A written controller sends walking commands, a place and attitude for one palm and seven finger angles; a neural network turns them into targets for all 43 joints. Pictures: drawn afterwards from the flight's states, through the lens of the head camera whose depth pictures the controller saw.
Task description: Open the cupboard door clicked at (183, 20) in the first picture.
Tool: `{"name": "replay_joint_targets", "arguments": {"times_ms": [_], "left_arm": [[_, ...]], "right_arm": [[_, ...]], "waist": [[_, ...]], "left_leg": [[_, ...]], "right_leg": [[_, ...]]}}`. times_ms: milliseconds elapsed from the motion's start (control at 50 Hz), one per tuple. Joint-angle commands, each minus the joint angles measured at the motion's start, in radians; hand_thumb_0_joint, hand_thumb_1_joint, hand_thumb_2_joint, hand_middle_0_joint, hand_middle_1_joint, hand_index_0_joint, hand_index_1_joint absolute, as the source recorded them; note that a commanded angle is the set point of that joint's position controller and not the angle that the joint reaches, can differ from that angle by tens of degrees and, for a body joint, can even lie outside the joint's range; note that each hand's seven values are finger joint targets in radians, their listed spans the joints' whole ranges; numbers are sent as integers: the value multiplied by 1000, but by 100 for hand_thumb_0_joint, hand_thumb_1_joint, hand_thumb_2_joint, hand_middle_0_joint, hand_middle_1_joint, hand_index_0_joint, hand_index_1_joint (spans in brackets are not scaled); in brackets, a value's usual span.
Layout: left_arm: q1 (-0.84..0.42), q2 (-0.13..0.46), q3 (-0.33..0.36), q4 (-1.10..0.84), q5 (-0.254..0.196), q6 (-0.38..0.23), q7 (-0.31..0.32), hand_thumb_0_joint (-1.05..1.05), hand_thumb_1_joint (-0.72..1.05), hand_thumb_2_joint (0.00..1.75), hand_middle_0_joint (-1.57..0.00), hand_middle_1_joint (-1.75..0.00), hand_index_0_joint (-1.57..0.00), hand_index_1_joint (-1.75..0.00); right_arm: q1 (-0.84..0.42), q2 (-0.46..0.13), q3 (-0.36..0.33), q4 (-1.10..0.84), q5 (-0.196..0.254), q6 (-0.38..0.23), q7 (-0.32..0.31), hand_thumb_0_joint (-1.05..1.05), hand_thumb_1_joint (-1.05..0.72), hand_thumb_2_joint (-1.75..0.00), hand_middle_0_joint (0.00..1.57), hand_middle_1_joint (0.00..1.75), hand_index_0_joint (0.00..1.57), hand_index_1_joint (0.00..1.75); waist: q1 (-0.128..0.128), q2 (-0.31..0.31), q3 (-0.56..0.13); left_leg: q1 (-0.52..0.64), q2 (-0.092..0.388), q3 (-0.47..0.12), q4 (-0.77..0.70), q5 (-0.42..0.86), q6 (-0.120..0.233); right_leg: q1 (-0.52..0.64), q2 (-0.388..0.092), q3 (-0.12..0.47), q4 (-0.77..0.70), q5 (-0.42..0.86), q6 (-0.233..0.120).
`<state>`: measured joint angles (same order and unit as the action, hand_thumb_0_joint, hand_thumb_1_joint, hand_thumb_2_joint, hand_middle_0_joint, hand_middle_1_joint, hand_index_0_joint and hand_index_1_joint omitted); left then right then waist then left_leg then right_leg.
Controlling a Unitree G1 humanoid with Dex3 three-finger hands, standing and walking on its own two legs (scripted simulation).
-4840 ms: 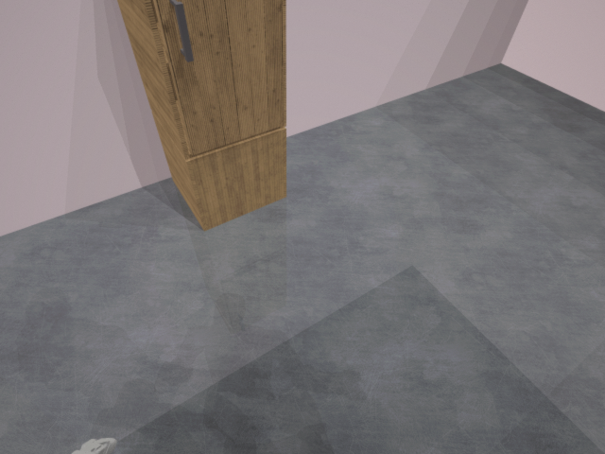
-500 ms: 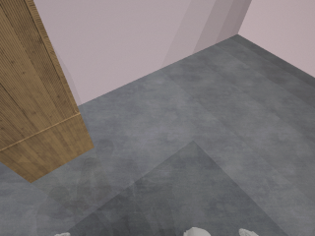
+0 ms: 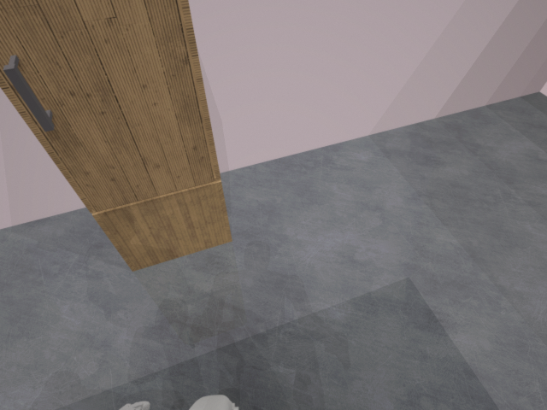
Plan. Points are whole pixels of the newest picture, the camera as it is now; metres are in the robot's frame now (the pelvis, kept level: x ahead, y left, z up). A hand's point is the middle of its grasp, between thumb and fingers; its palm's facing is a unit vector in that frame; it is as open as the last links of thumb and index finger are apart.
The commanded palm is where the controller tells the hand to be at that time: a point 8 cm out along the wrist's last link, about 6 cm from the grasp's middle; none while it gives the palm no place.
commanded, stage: turn to face it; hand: left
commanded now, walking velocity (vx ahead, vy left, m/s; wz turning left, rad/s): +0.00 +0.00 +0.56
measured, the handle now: (31, 94) +0.67 +0.54 +0.08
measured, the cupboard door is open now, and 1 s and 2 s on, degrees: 0 0 0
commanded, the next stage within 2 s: take the last steps up to it in 0.60 s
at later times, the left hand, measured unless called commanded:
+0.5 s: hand out of the picture +0.04 +0.26 -0.16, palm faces +0.23 -0.94 -0.25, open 7.4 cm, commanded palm none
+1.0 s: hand out of the picture -0.10 +0.19 -0.16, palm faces +0.43 -0.88 -0.23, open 7.4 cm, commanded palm none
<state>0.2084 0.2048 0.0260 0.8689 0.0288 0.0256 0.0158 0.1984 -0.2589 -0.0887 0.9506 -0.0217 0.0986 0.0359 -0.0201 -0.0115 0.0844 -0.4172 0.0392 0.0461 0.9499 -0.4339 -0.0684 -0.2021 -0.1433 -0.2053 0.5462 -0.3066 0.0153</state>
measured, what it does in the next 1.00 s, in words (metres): steps on the spot, turning left: left foot, then right foot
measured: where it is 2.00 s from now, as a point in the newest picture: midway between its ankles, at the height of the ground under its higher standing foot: (239, 396)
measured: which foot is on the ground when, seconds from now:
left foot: up 0.00-0.08, down 0.10-0.62, up 0.64-1.00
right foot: down 0.00-0.10, up 0.12-0.60, down 0.62-1.00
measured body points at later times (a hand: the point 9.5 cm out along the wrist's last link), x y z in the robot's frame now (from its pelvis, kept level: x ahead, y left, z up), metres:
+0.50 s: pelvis +0.00 +0.04 +0.00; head +0.02 +0.05 +0.45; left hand +0.03 +0.31 -0.14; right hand +0.12 -0.18 -0.14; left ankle -0.01 +0.13 -0.74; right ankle +0.02 -0.10 -0.69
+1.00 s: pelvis -0.01 +0.02 +0.01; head +0.00 +0.01 +0.46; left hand -0.12 +0.24 -0.14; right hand +0.13 -0.20 -0.14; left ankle -0.07 +0.16 -0.70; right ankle +0.02 -0.09 -0.74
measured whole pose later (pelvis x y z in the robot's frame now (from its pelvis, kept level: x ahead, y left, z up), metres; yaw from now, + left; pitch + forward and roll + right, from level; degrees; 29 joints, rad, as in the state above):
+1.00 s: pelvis -0.01 +0.02 +0.01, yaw +21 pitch -1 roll +2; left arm 0.37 0.18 0.03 1.05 0.04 -0.02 0.01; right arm 0.24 -0.22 -0.07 1.04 -0.03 0.05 0.03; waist 0.05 -0.01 0.01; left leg -0.32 0.06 0.06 0.75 -0.39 -0.02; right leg -0.14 -0.09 -0.15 0.42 -0.25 -0.01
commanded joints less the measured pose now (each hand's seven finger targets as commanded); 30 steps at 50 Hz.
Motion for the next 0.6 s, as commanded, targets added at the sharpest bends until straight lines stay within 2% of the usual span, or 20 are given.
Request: {"name": "replay_joint_targets", "arguments": {"times_ms": [0,20,40,60,80,100,120,140,180,200,220,240,320,400,440,500,540,560,580], "left_arm": [[52,253,82,-41,2,-17,16,0,90,90,-20,-30,-20,-30],[46,254,84,-38,1,-14,14,0,90,90,-20,-30,-20,-30],[44,242,84,-32,-5,-10,12,0,90,90,-20,-30,-20,-30],[50,224,82,-37,-15,-4,8,0,90,90,-20,-30,-20,-30],[48,158,72,-77,-22,0,-1,0,90,90,-20,-30,-20,-30],[-22,137,53,-111,-13,4,2,0,90,90,-20,-30,-20,-30],[-72,133,56,-99,-11,12,12,0,90,90,-20,-30,-20,-30],[-85,139,59,-88,-16,10,10,0,90,90,-20,-30,-20,-30],[-48,143,65,-42,-13,8,-2,0,90,90,-20,-30,-20,-30],[-13,142,65,-25,-14,10,-4,0,90,90,-20,-30,-20,-30],[5,144,64,-14,-14,13,-4,0,90,90,-20,-30,-20,-30],[2,145,63,-9,-14,12,-6,0,90,90,-20,-30,-20,-30],[-16,130,57,-17,-15,14,1,0,90,90,-20,-30,-20,-30],[-52,114,51,-28,-17,13,5,0,90,90,-20,-30,-20,-30],[-55,104,47,-31,-18,7,7,0,90,90,-20,-30,-20,-30],[-25,92,43,-23,-24,-1,13,0,90,90,-20,-30,-20,-30],[29,100,43,-6,-25,-13,17,0,90,90,-20,-30,-20,-30],[62,111,46,4,-23,-23,20,0,90,90,-20,-30,-20,-30],[78,169,54,12,-13,-35,27,0,90,90,-20,-30,-20,-30]], "right_arm": [[-89,-50,2,-117,13,-55,-2,0,-90,-90,20,30,20,30],[-61,-55,2,-113,13,-61,-4,0,-90,-90,20,30,20,30],[-31,-71,-1,-108,11,-66,-6,0,-90,-90,20,30,20,30],[25,-119,-13,-95,8,-75,-6,0,-90,-90,20,30,20,30],[80,-241,-41,-93,0,-86,-11,0,-90,-90,20,30,20,30],[148,-291,-49,-71,6,-79,-18,0,-90,-90,20,30,20,30],[160,-259,-44,-54,5,-86,-33,0,-90,-90,20,30,20,30],[106,-231,-35,-65,4,-85,-43,0,-90,-90,20,30,20,30],[1,-169,-9,-95,0,-91,-47,0,-90,-90,20,30,20,30],[-22,-162,-4,-100,2,-94,-48,0,-90,-90,20,30,20,30],[-28,-159,-3,-101,4,-96,-48,0,-90,-90,20,30,20,30],[-18,-155,-1,-99,6,-97,-49,0,-90,-90,20,30,20,30],[12,-154,-5,-86,3,-92,-49,0,-90,-90,20,30,20,30],[26,-149,-7,-73,-2,-86,-49,0,-90,-90,20,30,20,30],[28,-141,-8,-69,-4,-85,-49,0,-90,-90,20,30,20,30],[19,-135,-8,-62,-5,-82,-49,0,-90,-90,20,30,20,30],[3,-124,-8,-58,2,-83,-47,0,-90,-90,20,30,20,30],[0,-108,-5,-57,8,-85,-45,0,-90,-90,20,30,20,30],[16,-58,1,-58,19,-89,-39,0,-90,-90,20,30,20,30]], "waist": [[57,-217,-109],[41,-212,-123],[23,-157,-133],[-12,-42,-171],[-42,280,-196],[-77,297,-206],[-87,297,-210],[-65,260,-166],[-11,171,-97],[6,169,-103],[9,161,-111],[6,150,-115],[-6,122,-117],[-18,140,-102],[-17,143,-106],[-2,154,-118],[27,138,-141],[46,96,-161],[46,-57,-172]], "left_leg": [[23,-16,65,-203,-17,11],[69,-20,76,-290,32,16],[157,-21,74,-412,130,25],[320,21,21,-534,290,47],[487,293,-344,-573,646,170],[457,412,-414,-578,813,283],[421,367,-399,-577,785,279],[373,330,-364,-576,719,270],[287,229,-253,-594,680,221],[295,209,-225,-599,688,215],[298,199,-207,-604,681,216],[299,188,-208,-608,685,216],[344,201,-257,-616,646,243],[323,202,-303,-617,607,254],[308,200,-325,-601,639,256],[269,178,-347,-573,689,246],[230,148,-337,-522,671,213],[180,113,-314,-473,581,171],[45,31,-222,-355,362,106]], "right_leg": [[105,-242,128,-113,452,-124],[101,-235,104,-69,463,-103],[61,-216,66,0,430,-63],[-54,-184,28,139,341,-11],[-341,-39,-9,371,-130,76],[-400,0,83,523,-386,78],[-414,-1,164,595,-335,70],[-427,-2,184,634,-271,70],[-377,1,186,638,-134,75],[-363,7,181,624,-106,80],[-344,12,180,601,-91,82],[-328,17,179,579,-82,83],[-325,38,182,479,-96,89],[-279,59,183,380,-132,79],[-230,74,180,296,-144,71],[-132,106,173,168,-111,52],[-13,111,169,-16,14,46],[86,86,181,-163,125,42],[207,-65,323,-225,227,0]]}}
